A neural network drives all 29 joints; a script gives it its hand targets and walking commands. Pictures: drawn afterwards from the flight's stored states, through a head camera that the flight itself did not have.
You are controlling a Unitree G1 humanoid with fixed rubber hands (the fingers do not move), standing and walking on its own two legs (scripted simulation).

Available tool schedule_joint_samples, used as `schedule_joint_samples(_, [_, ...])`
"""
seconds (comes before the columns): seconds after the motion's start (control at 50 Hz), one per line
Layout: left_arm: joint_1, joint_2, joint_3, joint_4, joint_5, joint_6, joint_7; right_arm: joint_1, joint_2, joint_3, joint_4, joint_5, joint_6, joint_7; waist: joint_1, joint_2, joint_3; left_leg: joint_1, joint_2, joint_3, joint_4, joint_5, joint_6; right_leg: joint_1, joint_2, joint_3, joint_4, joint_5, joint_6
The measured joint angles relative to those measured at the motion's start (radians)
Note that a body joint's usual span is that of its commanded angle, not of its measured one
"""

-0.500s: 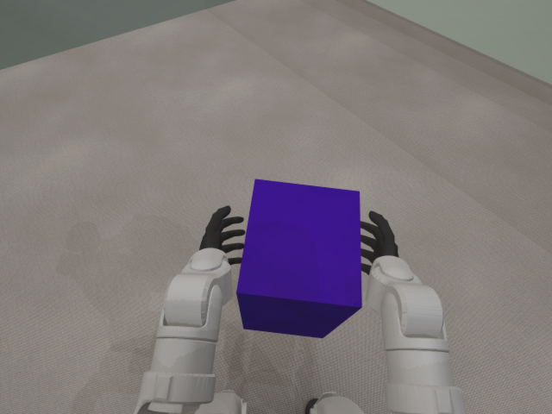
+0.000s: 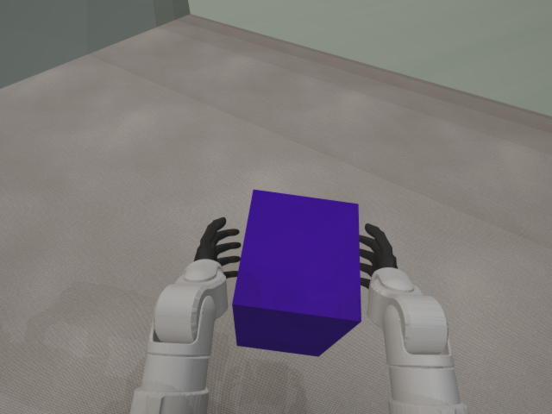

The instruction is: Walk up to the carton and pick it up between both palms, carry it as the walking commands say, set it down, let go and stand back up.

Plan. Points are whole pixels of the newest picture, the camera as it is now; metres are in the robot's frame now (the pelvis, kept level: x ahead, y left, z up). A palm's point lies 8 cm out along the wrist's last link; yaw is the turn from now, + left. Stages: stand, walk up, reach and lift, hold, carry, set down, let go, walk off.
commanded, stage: carry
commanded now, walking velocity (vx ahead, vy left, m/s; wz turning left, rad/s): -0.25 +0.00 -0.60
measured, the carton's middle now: (290, 283) +0.31 +0.02 +0.01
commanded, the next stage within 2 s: none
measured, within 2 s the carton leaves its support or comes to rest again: neither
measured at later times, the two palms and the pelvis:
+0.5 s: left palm (234, 413) +0.12 +0.07 +0.06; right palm out of the picture +0.05 -0.16 +0.06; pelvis -0.18 +0.03 +0.01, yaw -17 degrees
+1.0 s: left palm out of the picture +0.00 +0.04 +0.08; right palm out of the picture -0.11 -0.18 +0.08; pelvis -0.31 +0.05 +0.01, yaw -23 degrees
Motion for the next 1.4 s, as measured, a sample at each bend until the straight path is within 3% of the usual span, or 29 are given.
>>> schedule_joint_samples(0.06, [0.011,0.002,-0.019,0.038,-0.001,-0.001,0.003,0.030,-0.004,-0.006,0.015,0.005,0.002,0.000,-0.023,-0.019,0.019,-0.067,-0.074,-0.115,0.211,-0.207,-0.032,-0.052,-0.001,0.049,0.018,0.064,-0.020])
schedule_joint_samples(0.12, [0.025,0.004,-0.035,0.022,-0.003,0.006,-0.005,0.054,-0.008,-0.002,-0.009,0.024,0.005,-0.010,-0.071,-0.041,0.041,-0.093,-0.134,-0.170,0.357,-0.181,-0.037,-0.077,-0.005,0.092,-0.017,0.121,-0.022])
schedule_joint_samples(0.2, [0.034,0.006,-0.047,-0.021,0.004,-0.007,-0.016,0.066,-0.009,0.004,-0.064,0.051,-0.003,-0.036,-0.122,-0.054,0.044,-0.045,-0.176,-0.190,0.313,-0.172,-0.046,-0.133,0.008,0.138,-0.052,0.201,-0.020])
schedule_joint_samples(0.26, [0.034,0.006,-0.045,-0.051,0.012,-0.012,-0.019,0.055,-0.008,0.007,-0.080,0.059,-0.011,-0.043,-0.134,-0.071,0.035,0.017,-0.210,-0.193,0.212,-0.189,-0.047,-0.172,0.019,0.170,-0.100,0.273,-0.017])
schedule_joint_samples(0.34, [0.035,0.006,-0.032,-0.071,0.019,-0.008,-0.021,0.036,-0.006,0.014,-0.069,0.061,-0.017,-0.042,-0.120,-0.102,0.023,0.155,-0.245,-0.156,-0.039,-0.179,-0.033,-0.211,0.035,0.209,-0.176,0.379,0.001])
schedule_joint_samples(0.38, [0.039,0.008,-0.018,-0.069,0.021,-0.008,-0.021,0.026,-0.003,0.024,-0.037,0.052,-0.028,-0.035,-0.105,-0.139,0.036,0.197,-0.255,-0.117,-0.129,-0.118,0.004,-0.240,0.032,0.218,-0.142,0.314,0.027])
schedule_joint_samples(0.44, [0.078,0.012,-0.028,-0.050,0.016,-0.008,-0.020,0.054,-0.007,0.043,-0.017,0.037,-0.016,-0.021,-0.084,-0.086,0.066,0.193,-0.193,-0.113,-0.100,-0.077,0.038,-0.338,0.045,0.106,0.319,0.008,0.043])
schedule_joint_samples(0.5, [0.085,0.014,-0.043,-0.041,0.005,0.001,-0.010,0.088,-0.010,0.046,-0.026,0.028,-0.013,-0.014,-0.045,-0.053,0.063,0.184,-0.140,-0.109,-0.108,-0.050,0.030,-0.337,0.028,0.056,0.576,-0.038,0.030])
schedule_joint_samples(0.58, [0.058,0.011,-0.037,-0.047,-0.007,-0.006,-0.001,0.070,-0.009,0.032,-0.046,0.024,-0.018,-0.009,-0.017,-0.028,0.037,0.126,-0.095,-0.096,-0.087,-0.025,0.020,-0.194,0.001,0.018,0.424,-0.086,0.035])
schedule_joint_samples(0.62, [0.045,0.009,-0.029,-0.045,-0.008,-0.010,0.000,0.055,-0.007,0.025,-0.042,0.021,-0.020,-0.006,-0.017,-0.018,0.011,0.091,-0.084,-0.085,-0.074,-0.015,0.016,-0.104,-0.004,0.003,0.267,-0.089,0.034])
schedule_joint_samples(0.66, [0.033,0.007,-0.019,-0.035,-0.008,-0.009,0.000,0.043,-0.006,0.021,-0.028,0.020,-0.021,-0.005,-0.019,-0.020,-0.014,0.062,-0.082,-0.068,-0.057,-0.007,0.011,-0.001,-0.009,-0.007,0.065,-0.015,0.031])
schedule_joint_samples(0.7, [0.027,0.005,-0.018,-0.004,-0.005,-0.020,-0.001,0.033,-0.005,0.009,-0.002,0.019,-0.025,-0.003,-0.025,0.004,-0.028,0.034,-0.067,-0.070,-0.035,0.003,0.001,0.038,0.007,-0.008,-0.036,-0.020,0.006])
schedule_joint_samples(0.78, [0.033,0.006,-0.041,0.065,-0.001,-0.012,-0.005,0.073,-0.010,-0.002,0.021,0.018,-0.010,-0.003,-0.058,-0.010,-0.035,0.003,-0.110,-0.139,0.085,-0.160,-0.027,0.010,-0.007,0.010,-0.030,0.041,-0.026])
schedule_joint_samples(0.84, [0.044,0.008,-0.051,0.070,0.005,-0.011,-0.012,0.086,-0.011,0.002,0.015,0.024,-0.001,-0.013,-0.092,-0.023,-0.033,0.011,-0.135,-0.166,0.124,-0.152,-0.029,-0.005,-0.019,0.023,-0.047,0.078,-0.026])
schedule_joint_samples(0.9, [0.046,0.008,-0.049,0.055,0.007,-0.014,-0.016,0.085,-0.011,0.003,0.002,0.039,-0.004,-0.024,-0.110,-0.029,-0.034,0.059,-0.151,-0.179,0.058,-0.139,-0.030,-0.033,-0.018,0.032,-0.054,0.108,-0.024])
schedule_joint_samples(0.96, [0.041,0.007,-0.043,0.029,0.007,-0.010,-0.016,0.071,-0.010,0.003,-0.013,0.048,-0.002,-0.030,-0.122,-0.022,-0.036,0.147,-0.162,-0.176,-0.117,-0.056,-0.026,-0.063,-0.009,0.027,-0.046,0.129,-0.020])
schedule_joint_samples(1.04, [0.056,0.010,-0.023,0.018,0.008,-0.003,-0.017,0.052,-0.007,0.019,0.018,0.046,0.003,-0.033,-0.105,-0.067,-0.038,0.151,-0.184,-0.160,-0.146,0.016,0.001,-0.065,-0.029,0.041,-0.061,0.144,-0.011])
schedule_joint_samples(1.22, [0.055,0.010,-0.015,0.069,0.011,0.002,-0.006,0.033,-0.005,0.013,0.090,0.012,0.006,-0.002,-0.045,-0.043,-0.054,0.128,-0.190,-0.159,-0.113,0.016,0.012,-0.071,-0.041,0.039,-0.058,0.179,0.004])
schedule_joint_samples(1.4, [0.046,0.008,-0.022,0.093,0.008,-0.032,-0.007,0.047,-0.007,0.007,0.086,0.006,-0.022,0.001,-0.054,-0.036,-0.025,0.119,-0.188,-0.158,-0.101,0.015,0.019,-0.069,-0.043,0.039,-0.062,0.185,0.008])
